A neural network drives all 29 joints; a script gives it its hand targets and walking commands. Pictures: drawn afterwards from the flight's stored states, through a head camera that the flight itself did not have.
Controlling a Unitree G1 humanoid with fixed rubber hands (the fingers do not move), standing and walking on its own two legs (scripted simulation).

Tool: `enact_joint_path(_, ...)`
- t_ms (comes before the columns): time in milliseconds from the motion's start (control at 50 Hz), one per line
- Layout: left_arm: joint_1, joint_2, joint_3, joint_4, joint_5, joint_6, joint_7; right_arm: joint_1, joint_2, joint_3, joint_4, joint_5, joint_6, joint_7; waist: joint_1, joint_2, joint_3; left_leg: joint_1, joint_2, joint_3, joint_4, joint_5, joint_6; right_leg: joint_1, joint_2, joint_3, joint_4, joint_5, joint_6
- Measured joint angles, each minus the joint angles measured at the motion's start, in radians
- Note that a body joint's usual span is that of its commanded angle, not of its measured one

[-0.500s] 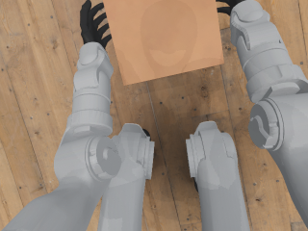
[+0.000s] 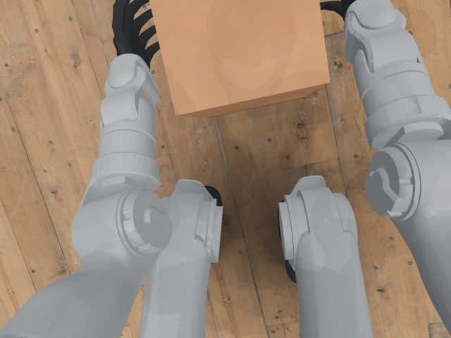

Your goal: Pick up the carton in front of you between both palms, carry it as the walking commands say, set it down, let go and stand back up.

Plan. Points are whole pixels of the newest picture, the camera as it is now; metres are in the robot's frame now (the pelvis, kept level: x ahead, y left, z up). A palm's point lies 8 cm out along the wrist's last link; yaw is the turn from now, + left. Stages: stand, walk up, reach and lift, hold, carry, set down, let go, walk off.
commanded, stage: set down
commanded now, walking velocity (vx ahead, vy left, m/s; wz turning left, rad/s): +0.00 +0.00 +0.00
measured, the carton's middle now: (242, 46) +0.53 -0.02 -0.25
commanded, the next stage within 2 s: let go in 1.40 s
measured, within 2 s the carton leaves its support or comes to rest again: neither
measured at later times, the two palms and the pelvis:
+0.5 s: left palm (109, 71) +0.49 +0.18 -0.15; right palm out of the picture +0.54 -0.21 -0.15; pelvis -0.02 +0.01 -0.01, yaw +0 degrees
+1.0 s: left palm (12, 42) +0.49 +0.17 +0.02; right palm out of the picture +0.54 -0.22 +0.03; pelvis -0.01 +0.01 +0.12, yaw -1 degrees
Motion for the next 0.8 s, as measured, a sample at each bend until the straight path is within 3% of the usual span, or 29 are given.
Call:
enact_joint_path(120,-0.016,0.041,-0.07,0.092,-0.034,-0.035,0.009,-0.005,-0.03,0.047,0.031,0.031,-0.04,-0.003,0.003,0.002,0.047,0.018,0.003,0.006,0.018,0.005,-0.005,0.013,-0.006,-0.001,0.022,0.006,-0.003)
enact_joint_path(240,-0.012,0.133,-0.241,0.222,-0.231,-0.096,0.074,0.051,-0.143,0.186,0.059,0.219,-0.092,-0.063,0.019,-0.002,0.107,0.029,0.027,0.02,0.028,0.019,0.008,0.02,-0.022,-0.007,0.031,0.023,-0.01)
enact_joint_path(300,-0.005,0.191,-0.323,0.213,-0.323,-0.112,0.082,0.067,-0.194,0.244,0.039,0.31,-0.104,-0.066,0.019,-0.004,0.122,0.019,0.047,0.033,0.033,0.031,0.026,0.012,-0.037,-0.013,0.034,0.032,-0.015)
enact_joint_path(420,0.007,0.235,-0.441,0.151,-0.455,-0.1,0.107,0.031,-0.239,0.299,0.001,0.39,-0.091,-0.047,0.014,-0.004,0.13,0.009,0.062,0.046,0.037,0.051,0.048,0.008,-0.055,-0.014,0.035,0.044,-0.013)
enact_joint_path(480,0.029,0.204,-0.453,0.076,-0.457,-0.077,0.133,0.034,-0.244,0.292,-0.043,0.386,-0.069,-0.044,0.02,-0.005,0.112,0.017,0.058,0.044,0.025,0.055,0.054,0.024,-0.063,-0.017,0.021,0.043,-0.01)
enact_joint_path(600,0.113,0.119,-0.419,-0.095,-0.369,-0.012,0.186,0.066,-0.212,0.204,-0.088,0.333,-0.015,-0.034,0.021,-0.035,0.039,0.083,0.054,0.038,-0.052,0.051,0.062,0.096,-0.067,-0.016,-0.063,0.038,-0.005)
enact_joint_path(660,0.148,0.088,-0.398,-0.121,-0.317,0.011,0.192,0.078,-0.201,0.172,-0.055,0.314,-0.003,-0.012,0.024,-0.047,-0.017,0.114,0.056,0.031,-0.12,0.056,0.067,0.127,-0.063,-0.015,-0.137,0.048,-0.001)
enact_joint_path(800,0.192,0.056,-0.372,-0.17,-0.28,0.035,0.186,0.112,-0.196,0.111,-0.051,0.268,-0.011,0.024,0.024,-0.054,-0.116,0.177,0.058,0.02,-0.277,0.085,0.069,0.187,-0.057,-0.01,-0.302,0.087,0.006)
